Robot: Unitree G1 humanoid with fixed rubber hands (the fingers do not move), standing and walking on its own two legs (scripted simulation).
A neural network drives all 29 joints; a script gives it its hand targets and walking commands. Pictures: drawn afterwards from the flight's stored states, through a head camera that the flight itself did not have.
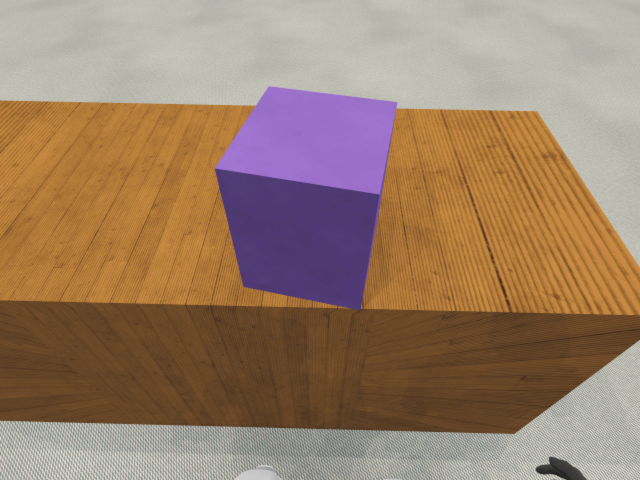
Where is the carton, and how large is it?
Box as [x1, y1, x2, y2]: [215, 86, 396, 310]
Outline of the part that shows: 269,86 215,167 243,286 360,310 377,219 396,102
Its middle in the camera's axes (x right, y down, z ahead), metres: -0.01 -0.06 +0.62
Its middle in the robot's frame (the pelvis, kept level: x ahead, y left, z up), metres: +0.52 +0.01 +0.05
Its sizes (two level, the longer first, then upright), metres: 0.210 0.200 0.250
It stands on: a pedestal, 0.66 m high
